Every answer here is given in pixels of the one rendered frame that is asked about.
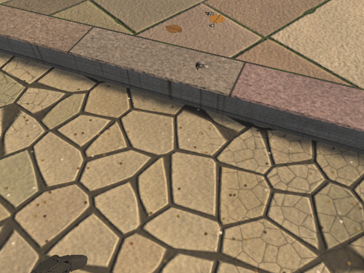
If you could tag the robot left hand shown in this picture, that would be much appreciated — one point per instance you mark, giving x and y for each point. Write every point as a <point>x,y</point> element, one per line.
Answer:
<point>64,264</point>

